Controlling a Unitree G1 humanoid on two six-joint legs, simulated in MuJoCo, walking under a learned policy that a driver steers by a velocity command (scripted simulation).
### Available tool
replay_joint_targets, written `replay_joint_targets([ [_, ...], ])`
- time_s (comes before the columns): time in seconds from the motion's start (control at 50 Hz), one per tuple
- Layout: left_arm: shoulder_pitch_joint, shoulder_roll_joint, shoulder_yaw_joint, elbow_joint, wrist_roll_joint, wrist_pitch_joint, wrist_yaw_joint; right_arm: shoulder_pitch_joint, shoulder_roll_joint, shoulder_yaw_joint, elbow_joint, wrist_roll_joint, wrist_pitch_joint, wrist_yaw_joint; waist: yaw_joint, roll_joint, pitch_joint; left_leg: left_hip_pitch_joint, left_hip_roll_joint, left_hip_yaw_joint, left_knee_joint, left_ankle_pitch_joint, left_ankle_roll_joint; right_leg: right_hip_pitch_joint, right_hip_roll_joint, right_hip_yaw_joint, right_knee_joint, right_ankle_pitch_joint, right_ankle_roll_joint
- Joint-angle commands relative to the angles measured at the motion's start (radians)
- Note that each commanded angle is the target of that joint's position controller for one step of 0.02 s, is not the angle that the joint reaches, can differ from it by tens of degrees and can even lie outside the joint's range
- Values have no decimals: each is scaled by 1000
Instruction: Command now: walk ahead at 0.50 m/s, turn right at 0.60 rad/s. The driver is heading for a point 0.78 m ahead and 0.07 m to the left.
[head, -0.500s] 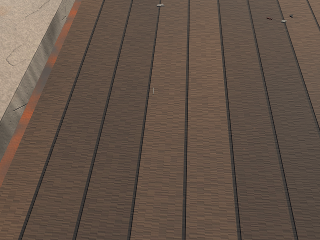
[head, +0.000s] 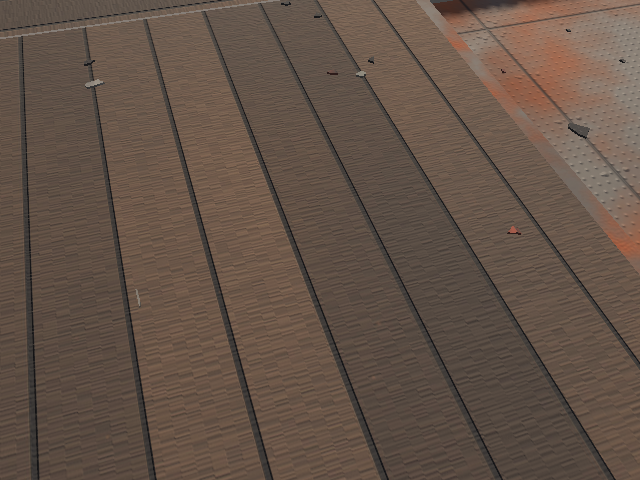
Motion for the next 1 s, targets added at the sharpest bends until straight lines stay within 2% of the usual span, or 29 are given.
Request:
replay_joint_targets([
  [0.02, -44, 2, -10, -83, -2, -6, -16, -1, -96, -18, -46, 1, -17, 2, 17, 140, 18, 22, 260, -111, -158, 287, 113, -70, -29, -6, -100, 115, 11],
  [0.08, -148, -16, -24, -121, -3, -13, -29, 23, -117, -23, -36, 2, -14, -2, -8, 144, 36, 30, 253, -31, -153, 314, 94, -5, -27, -65, -290, 194, 0],
  [0.14, -217, -8, -25, -155, 2, -13, -36, 67, -145, -31, -17, 3, -3, -10, -28, 144, 53, 107, 282, 5, -129, 371, 82, 29, -12, -117, -404, 131, -27],
  [0.18, -224, -3, -23, -164, 11, -14, -29, 103, -157, -32, 5, 2, 13, -14, -28, 148, 47, 161, 295, 26, -62, 543, 76, 83, 28, -142, -465, 33, -57],
  [0.22, -123, 15, -11, -137, 19, -21, -15, 116, -184, -33, 20, 0, 29, -17, 21, 166, -21, 195, 299, 53, 128, 836, 70, 233, 100, -161, -516, -55, -98],
  [0.24, 28, 29, 0, -86, 26, -33, -5, 107, -183, -28, 19, 5, 36, -17, 91, 137, -105, 144, 278, 83, 313, 831, 54, 427, 137, -160, -601, -3, -122],
  [0.26, 192, 79, 18, -37, 39, -42, 10, 102, -152, -15, -5, 7, 37, -15, 157, 71, -219, -43, 251, 88, 553, 567, 33, 700, 31, -17, -624, -37, -157],
  [0.28, 219, 197, 40, -39, 33, -45, 26, 156, -22, 17, -78, 22, 31, 9, 104, -189, -339, -474, 94, 76, 907, -294, -24, 1038, -316, 506, -673, -33, -283],
  [0.3, 282, 205, 48, -46, 0, -33, 41, 65, -129, -12, -83, 12, 36, 4, 160, -61, -382, -559, 37, -102, 1055, -337, -28, 1012, -363, 673, -772, 76, -310],
  [0.32, 217, 177, 40, -27, -11, -32, 51, -21, -126, -12, -106, 20, 31, 6, 132, -14, -234, -620, 89, -151, 1055, -224, -15, 915, -312, 464, -766, 213, -282],
  [0.34, 166, 120, 24, -18, -16, -40, 52, -29, -102, -2, -101, 22, 21, 8, 92, 10, -138, -581, 117, -157, 969, -162, -9, 768, -262, 350, -785, 320, -245],
  [0.36, 122, 78, 10, -15, -15, -50, 51, -5, -95, -1, -77, 15, 27, 11, 48, 34, -92, -519, 140, -167, 893, -138, -8, 672, -216, 254, -814, 361, -198],
  [0.4, 84, 33, -8, -9, -17, -68, 48, 77, -82, -2, -34, -6, 63, 20, -5, 9, -73, -396, 137, -173, 839, -115, -15, 541, -174, 148, -876, 370, -159],
  [0.44, 109, 47, -5, 14, -21, -88, 47, 72, -69, -6, -26, -5, 78, 33, -13, 9, -45, -410, 119, -181, 819, -70, -16, 514, -163, 98, -926, 357, -154],
  [0.5, 152, 54, -3, 41, -18, -99, 48, -32, -63, -11, -46, 0, 84, 38, 12, 5, 23, -525, 108, -213, 753, 46, -19, 527, -157, 29, -983, 292, -128],
  [0.56, 176, 44, -9, 59, -21, -105, 51, -111, -60, -12, -64, -3, 81, 39, 27, 7, 49, -588, 90, -217, 649, 145, -21, 574, -152, -36, -994, 317, -107],
  [0.62, 192, 41, -15, 76, -21, -110, 58, -190, -42, -1, -87, -8, 74, 46, 46, 1, 67, -575, 80, -162, 515, 224, -13, 612, -148, -107, -989, 397, -86],
  [0.7, 261, 53, -18, 120, -17, -103, 75, -301, -26, 13, -140, -13, 68, 59, 81, 2, 89, -559, 55, -66, 357, 189, 28, 730, -174, -169, -929, 585, -68],
  [0.74, 252, 79, -15, 128, -13, -97, 83, -274, -37, 10, -144, -13, 69, 57, 57, -19, 52, -476, 4, -20, 317, 104, 67, 777, -184, -203, -825, 867, -50],
  [0.78, 230, 114, -8, 129, -7, -85, 92, -162, -64, -3, -121, -16, 69, 47, 1, -52, -25, -346, -62, 12, 310, -5, 116, 805, -195, -227, -626, 1129, -44],
  [0.8, 219, 128, -4, 123, -5, -77, 92, -55, -90, -17, -92, -20, 64, 42, -46, -50, -88, -220, -86, -3, 274, -34, 143, 771, -196, -231, -456, 1103, -47],
  [0.82, 188, 134, -3, 106, -12, -74, 89, 92, -131, -38, -51, -32, 56, 33, -127, -7, -163, 5, -62, -79, 188, -10, 186, 629, -170, -246, -212, 894, -33],
  [0.84, 207, 54, -22, 55, -23, -82, 78, 164, -249, -73, -44, -33, 58, 16, -122, 165, -259, 275, 203, -445, 173, -24, 287, 317, -64, -257, 148, 283, 1],
  [0.86, 196, 45, -21, 4, -28, -90, 62, 117, -296, -84, -60, -5, 65, 21, -70, 260, -330, 432, 369, -943, 28, 89, 428, 0, 128, -77, 397, -324, 30],
  [0.88, 102, 65, -22, -10, -12, -99, 56, 78, -259, -81, -56, 18, 72, 17, -80, 110, -215, 354, 336, -798, 1, 62, 390, -100, 37, 40, 386, -221, 21],
  [0.9, 78, 62, -27, -25, -21, -111, 52, 32, -204, -65, -57, 19, 73, 11, -49, 64, -99, 207, 310, -682, -26, 104, 347, -90, -2, 25, 304, -138, 23],
  [0.92, 85, 59, -25, -17, -19, -110, 53, -10, -158, -52, -58, 15, 72, 10, -2, 7, -29, 86, 256, -592, -49, 187, 296, -39, -34, 17, 206, -112, 29],
  [0.96, 121, 45, -30, -13, 10, -72, 49, -51, -128, -39, -66, 22, 59, 5, 49, 36, -15, -44, 174, -469, -77, 302, 258, 68, -59, 12, 104, -104, 62],
  [1.0, 117, 31, -32, -25, 16, -44, 43, -26, -151, -43, -60, 24, 40, 9, 56, 59, -29, -74, 139, -424, -83, 391, 257, 79, -55, -13, 43, -85, 86],
])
